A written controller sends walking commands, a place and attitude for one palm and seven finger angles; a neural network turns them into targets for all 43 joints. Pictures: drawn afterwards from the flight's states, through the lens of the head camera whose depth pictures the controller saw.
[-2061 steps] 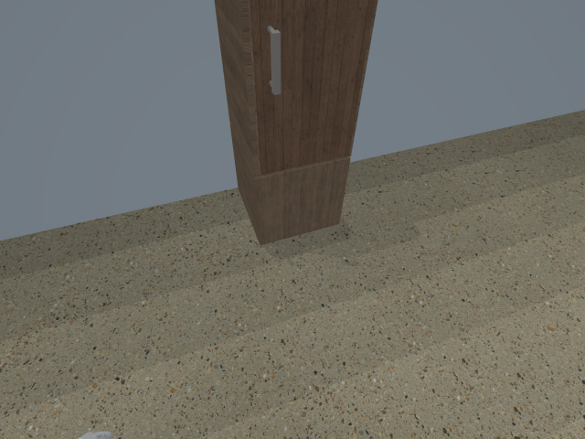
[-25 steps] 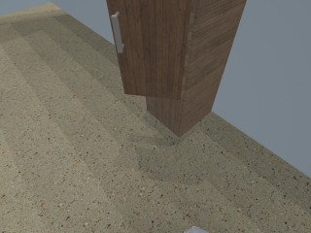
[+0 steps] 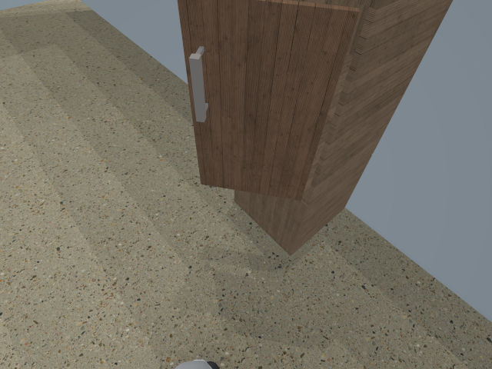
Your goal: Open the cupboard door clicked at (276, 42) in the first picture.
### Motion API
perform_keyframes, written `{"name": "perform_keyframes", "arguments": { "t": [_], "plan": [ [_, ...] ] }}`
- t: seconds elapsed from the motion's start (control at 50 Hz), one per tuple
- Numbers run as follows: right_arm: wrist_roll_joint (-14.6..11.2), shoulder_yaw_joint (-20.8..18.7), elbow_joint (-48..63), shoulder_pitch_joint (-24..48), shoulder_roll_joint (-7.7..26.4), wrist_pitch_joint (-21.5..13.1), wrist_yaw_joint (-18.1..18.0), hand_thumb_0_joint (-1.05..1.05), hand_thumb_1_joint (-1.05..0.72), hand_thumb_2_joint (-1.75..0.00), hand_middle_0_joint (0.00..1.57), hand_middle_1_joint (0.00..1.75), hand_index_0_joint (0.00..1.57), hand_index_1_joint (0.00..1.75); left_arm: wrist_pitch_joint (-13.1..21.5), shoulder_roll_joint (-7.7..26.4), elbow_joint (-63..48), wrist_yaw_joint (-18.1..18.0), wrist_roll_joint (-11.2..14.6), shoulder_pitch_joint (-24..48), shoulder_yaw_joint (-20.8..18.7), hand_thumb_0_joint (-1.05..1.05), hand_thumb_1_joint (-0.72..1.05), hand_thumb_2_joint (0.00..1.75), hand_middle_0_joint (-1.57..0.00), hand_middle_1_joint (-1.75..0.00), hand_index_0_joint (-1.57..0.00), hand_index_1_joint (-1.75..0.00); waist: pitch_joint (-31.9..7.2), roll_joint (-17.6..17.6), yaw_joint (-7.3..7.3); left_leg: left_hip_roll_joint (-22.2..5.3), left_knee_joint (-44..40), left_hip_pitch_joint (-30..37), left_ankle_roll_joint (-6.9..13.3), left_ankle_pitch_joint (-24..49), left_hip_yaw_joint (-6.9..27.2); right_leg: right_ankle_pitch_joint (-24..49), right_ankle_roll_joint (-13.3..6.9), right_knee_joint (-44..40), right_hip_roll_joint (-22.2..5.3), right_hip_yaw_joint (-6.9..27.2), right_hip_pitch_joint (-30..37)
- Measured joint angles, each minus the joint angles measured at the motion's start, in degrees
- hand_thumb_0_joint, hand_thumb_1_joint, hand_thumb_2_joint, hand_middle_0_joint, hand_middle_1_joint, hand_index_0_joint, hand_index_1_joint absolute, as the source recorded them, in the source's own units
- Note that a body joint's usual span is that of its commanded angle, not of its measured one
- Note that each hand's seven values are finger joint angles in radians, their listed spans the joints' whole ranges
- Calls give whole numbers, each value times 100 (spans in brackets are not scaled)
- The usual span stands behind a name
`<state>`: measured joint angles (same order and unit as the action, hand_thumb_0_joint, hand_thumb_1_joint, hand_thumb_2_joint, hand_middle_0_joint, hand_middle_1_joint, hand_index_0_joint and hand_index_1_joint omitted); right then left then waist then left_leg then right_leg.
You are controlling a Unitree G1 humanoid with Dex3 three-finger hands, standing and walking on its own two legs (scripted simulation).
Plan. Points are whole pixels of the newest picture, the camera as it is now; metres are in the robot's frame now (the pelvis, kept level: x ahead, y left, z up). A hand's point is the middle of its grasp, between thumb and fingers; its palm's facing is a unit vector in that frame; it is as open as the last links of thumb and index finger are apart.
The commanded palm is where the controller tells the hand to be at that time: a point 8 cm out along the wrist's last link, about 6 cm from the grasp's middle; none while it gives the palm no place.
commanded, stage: take the last steps up to it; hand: left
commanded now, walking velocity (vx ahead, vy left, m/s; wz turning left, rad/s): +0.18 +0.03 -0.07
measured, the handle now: (200, 85) +0.68 +0.18 +0.07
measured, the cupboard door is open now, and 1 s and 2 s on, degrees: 38 38 38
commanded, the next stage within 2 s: come to a stop and stand still in 0.06 s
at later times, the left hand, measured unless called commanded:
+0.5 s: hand (152, 322) +0.22 +0.20 -0.16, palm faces -0.06 -0.97 -0.25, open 7.3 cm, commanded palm none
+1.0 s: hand (100, 368) +0.13 +0.27 -0.16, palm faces -0.04 -0.96 -0.29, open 7.4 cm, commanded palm none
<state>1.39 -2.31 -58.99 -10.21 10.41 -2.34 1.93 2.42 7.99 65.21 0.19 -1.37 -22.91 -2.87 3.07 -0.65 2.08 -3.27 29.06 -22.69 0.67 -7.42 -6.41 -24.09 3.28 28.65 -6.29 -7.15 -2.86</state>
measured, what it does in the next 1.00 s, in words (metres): walks ahead: right foot, then left foot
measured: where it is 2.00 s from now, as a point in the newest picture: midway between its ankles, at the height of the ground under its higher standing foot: outside the picture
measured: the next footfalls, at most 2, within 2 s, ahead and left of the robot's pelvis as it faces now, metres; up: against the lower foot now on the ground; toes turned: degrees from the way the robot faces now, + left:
right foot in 0.40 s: +0.14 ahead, -0.07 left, +0.00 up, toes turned -5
left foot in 0.74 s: +0.14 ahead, +0.15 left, +0.00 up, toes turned -1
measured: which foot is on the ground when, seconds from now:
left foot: down 0.00-0.50, up 0.52-0.72, down 0.74-1.00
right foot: down 0.00-0.00, up 0.02-0.38, down 0.40-1.00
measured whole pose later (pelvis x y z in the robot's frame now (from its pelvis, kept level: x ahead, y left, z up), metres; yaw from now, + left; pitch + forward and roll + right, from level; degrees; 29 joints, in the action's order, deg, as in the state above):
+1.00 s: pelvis +0.09 +0.07 +0.00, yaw -5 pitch -1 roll +1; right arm 0.8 -0.5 -50.8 -12.4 10.0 0.2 -1.0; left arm -2.0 11.6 57.7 -1.3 -1.5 -16.2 -0.7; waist 0.8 2.4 1.2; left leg 1.4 34.1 -15.0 3.3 -18.6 -6.4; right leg -17.1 1.0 35.9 -2.6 0.1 -17.7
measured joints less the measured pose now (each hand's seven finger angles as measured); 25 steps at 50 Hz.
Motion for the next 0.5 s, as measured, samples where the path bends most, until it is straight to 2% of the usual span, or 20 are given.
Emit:
{"name": "perform_keyframes", "arguments": {
  "t": [0.02, 0.04, 0.08, 0.1, 0.14, 0.2, 0.28, 0.36, 0.4, 0.46, 0.5],
  "plan": [
    [22, -17, 37, 57, -25, -55, -53, 0, -90, -90, 19, 30, 20, 30, -69, 17, 28, 2, 13, 5, -2, 0, 92, 89, -20, -30, -20, -30, 50, -41, -39, 30, 266, -80, 106, 166, -37, -291, -89, 796, -50, 97, -279],
    [35, -18, 66, 102, -73, -81, -99, 0, -90, -90, 19, 30, 20, 30, -140, 52, 38, -13, 9, 52, -6, 0, 92, 89, -20, -30, -20, -30, 105, -117, -53, 75, 522, -105, 185, -30, -100, -525, -206, 1687, -51, 267, -628],
    [39, 4, 112, 86, -146, -90, -167, 0, -90, -90, 20, 30, 20, 30, -235, 102, 20, -35, 1, 197, -18, 1, 92, 89, -20, -30, -20, -30, 99, -181, -58, 139, 601, -7, 266, -443, -202, -432, -364, 3127, 29, 437, -1369],
    [35, 17, 112, 50, -176, -92, -200, 0, -90, -90, 20, 30, 20, 30, -249, 122, -12, -26, -9, 297, -26, 1, 92, 89, -20, -30, -20, -29, 81, -185, -61, 178, 493, 87, 285, -512, -237, -248, -396, 3536, 49, 435, -1683],
    [8, -25, 99, -41, -171, -136, -308, -1, -93, -90, 20, 30, 20, 30, -236, 137, -134, -7, -26, 502, -40, 1, 92, 90, -20, -30, -20, -29, 36, -170, -75, 263, 138, 316, 300, -423, -297, 92, -391, 3787, 61, 392, -2163],
    [12, 21, 1, -222, -123, -162, -335, -1, -94, -90, 20, 30, 20, 30, -202, 138, -352, -8, -28, 792, -43, 1, 92, 90, -20, -30, -19, -29, -54, -126, -99, 364, -393, 678, 364, -309, -349, 433, -332, 3296, 82, 312, -2519],
    [6, 140, -183, -442, -187, -72, -371, -1, -93, -90, 20, 30, 20, 30, -224, 210, -521, -102, 6, 1157, -15, 1, 93, 90, -20, -30, -19, -29, -117, -100, -200, 417, -653, 1004, 348, -353, -327, 735, -244, 1998, 182, 331, -2373],
    [-5, 172, -352, -540, -295, 132, -397, 0, -92, -90, 20, 30, 20, 30, -334, 272, -623, -113, 17, 1379, 19, 1, 93, 90, -20, -30, -19, -29, -136, -46, -304, 368, -341, 1087, 282, -696, -296, 838, -246, 1026, 301, 361, -1861],
    [-23, 145, -380, -569, -342, 207, -403, 0, -91, -90, 20, 30, 20, 30, -371, 310, -688, -113, 5, 1408, 21, 0, 93, 90, -20, -30, -19, -29, -143, -63, -329, 354, -94, 1060, 228, -907, -329, 1249, -300, 606, 318, 399, -1573],
    [-55, 58, -349, -515, -311, 297, -402, 0, -91, -90, 20, 30, 20, 30, -393, 300, -749, -130, -14, 1440, 30, 0, 92, 90, -20, -30, -19, -29, -96, 43, -373, 240, 216, 943, 135, -1147, -372, 783, -375, 544, 416, 428, -1513],
    [-84, 8, -279, -470, -258, 353, -394, 0, -91, -90, 20, 30, 20, 30, -371, 275, -774, -152, -9, 1467, 50, 0, 92, 90, -20, -30, -20, -29, -45, 109, -439, 202, 502, 781, 36, -1180, -271, 649, -422, 606, 445, 397, -1557]
  ]
}}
